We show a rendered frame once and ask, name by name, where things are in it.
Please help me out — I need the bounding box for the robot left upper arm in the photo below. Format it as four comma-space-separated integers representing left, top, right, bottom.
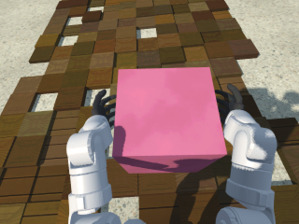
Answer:
73, 212, 121, 224

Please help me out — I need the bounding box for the left robot hand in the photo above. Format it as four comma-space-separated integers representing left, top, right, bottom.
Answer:
91, 89, 117, 127

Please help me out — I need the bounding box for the left robot forearm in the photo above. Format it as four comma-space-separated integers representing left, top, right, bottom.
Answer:
66, 115, 113, 224

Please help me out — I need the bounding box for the right robot forearm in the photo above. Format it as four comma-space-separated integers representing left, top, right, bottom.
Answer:
222, 109, 278, 224

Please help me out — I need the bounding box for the right robot hand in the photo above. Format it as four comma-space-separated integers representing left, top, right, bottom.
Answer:
214, 83, 245, 124

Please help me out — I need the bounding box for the robot right upper arm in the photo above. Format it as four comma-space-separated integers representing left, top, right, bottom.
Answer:
215, 206, 272, 224

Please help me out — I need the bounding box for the carton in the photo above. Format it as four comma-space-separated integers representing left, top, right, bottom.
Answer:
112, 67, 227, 174

